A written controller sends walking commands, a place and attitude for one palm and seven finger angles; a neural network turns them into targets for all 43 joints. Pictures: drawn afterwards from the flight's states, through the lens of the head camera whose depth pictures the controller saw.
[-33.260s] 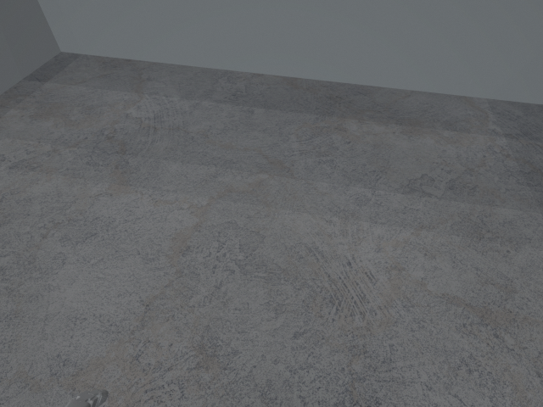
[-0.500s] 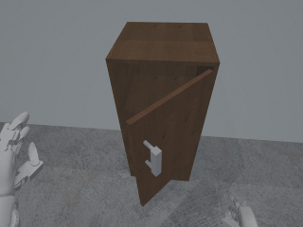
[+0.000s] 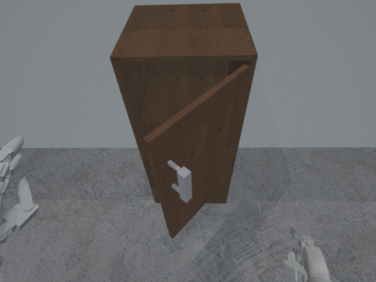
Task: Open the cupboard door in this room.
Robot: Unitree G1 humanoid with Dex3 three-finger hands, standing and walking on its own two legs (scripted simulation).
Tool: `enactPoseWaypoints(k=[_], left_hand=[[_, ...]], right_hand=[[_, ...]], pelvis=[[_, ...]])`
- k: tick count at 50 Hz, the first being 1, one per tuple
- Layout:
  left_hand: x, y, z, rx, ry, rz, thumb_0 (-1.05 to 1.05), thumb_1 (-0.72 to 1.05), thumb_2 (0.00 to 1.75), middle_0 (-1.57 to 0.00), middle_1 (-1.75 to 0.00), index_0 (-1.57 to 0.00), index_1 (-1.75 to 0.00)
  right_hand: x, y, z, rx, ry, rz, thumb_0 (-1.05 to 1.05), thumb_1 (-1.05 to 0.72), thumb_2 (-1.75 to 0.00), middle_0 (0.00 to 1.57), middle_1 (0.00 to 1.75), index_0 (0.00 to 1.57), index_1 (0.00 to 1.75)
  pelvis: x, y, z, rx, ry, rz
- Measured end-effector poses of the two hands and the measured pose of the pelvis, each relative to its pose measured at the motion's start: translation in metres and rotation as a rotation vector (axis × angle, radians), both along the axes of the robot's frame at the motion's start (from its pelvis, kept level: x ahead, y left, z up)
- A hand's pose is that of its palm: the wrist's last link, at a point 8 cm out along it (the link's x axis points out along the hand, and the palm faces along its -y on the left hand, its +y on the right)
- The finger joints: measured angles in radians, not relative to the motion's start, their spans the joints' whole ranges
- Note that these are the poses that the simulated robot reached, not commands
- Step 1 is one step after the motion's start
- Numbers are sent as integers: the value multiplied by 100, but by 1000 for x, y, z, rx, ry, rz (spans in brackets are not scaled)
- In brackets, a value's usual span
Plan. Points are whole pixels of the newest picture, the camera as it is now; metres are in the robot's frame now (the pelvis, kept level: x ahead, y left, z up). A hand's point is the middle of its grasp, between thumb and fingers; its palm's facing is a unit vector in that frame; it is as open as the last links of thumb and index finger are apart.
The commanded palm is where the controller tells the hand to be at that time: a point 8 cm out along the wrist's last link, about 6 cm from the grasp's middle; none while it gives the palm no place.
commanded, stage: step back with the hand held close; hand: left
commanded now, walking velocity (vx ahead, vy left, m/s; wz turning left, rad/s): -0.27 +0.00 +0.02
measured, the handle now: (179, 181) +0.37 +0.05 -0.04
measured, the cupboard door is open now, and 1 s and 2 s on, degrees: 49 49 49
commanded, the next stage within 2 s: stop stepping back and stand still in 0.94 s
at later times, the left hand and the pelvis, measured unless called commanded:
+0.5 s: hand out of the picture +0.11 +0.28 +0.16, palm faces +0.48 -0.72 -0.50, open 7.4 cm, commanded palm +0.05 +0.31 +0.17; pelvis -0.07 +0.00 -0.02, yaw +3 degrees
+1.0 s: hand out of the picture +0.06 +0.24 +0.16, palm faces +0.39 -0.80 -0.46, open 7.4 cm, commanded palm +0.00 +0.28 +0.17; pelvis -0.15 -0.01 -0.02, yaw -2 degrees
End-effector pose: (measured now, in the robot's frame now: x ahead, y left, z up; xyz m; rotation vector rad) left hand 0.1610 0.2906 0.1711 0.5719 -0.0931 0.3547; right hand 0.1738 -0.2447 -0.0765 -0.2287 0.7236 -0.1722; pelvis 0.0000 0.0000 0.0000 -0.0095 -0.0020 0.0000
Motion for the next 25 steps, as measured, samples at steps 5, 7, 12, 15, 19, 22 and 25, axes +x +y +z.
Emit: enactPoseWaypoints(k=[5,7,12,15,19,22,25], left_hand=[[-13,7,2,20,-19,-4,1,89,90,-21,-30,-22,-30],[-19,10,3,24,-35,-1,1,89,90,-21,-30,-22,-30],[-37,15,2,25,-73,1,1,89,90,-21,-30,-22,-30],[-48,18,1,32,-93,1,1,89,90,-21,-30,-22,-30],[-64,20,1,60,-124,13,1,89,90,-21,-30,-22,-30],[-78,21,3,83,-151,36,1,89,90,-21,-30,-22,-30],[-91,18,4,83,-176,53,1,89,90,-21,-30,-22,-30]], right_hand=[[-19,1,0,-12,14,-20,2,-91,-89,20,30,20,30],[-26,4,0,-13,14,-19,2,-91,-89,20,30,20,30],[-44,12,1,-14,8,-9,2,-91,-89,20,30,20,30],[-55,17,0,-18,4,3,2,-91,-89,20,30,20,30],[-66,22,-3,-21,-4,30,2,-91,-89,20,30,20,30],[-71,24,-9,-15,-7,56,2,-90,-89,20,30,20,30],[-75,24,-13,-10,-11,76,2,-90,-89,20,30,20,30]], pelvis=[[-14,4,-2,1,0,-2],[-21,5,-3,1,0,-3],[-38,10,-6,-3,-3,1],[-47,11,-8,-5,-5,7],[-59,11,-13,-3,-12,31],[-66,7,-17,-4,-18,49],[-73,4,-20,-9,-23,49]])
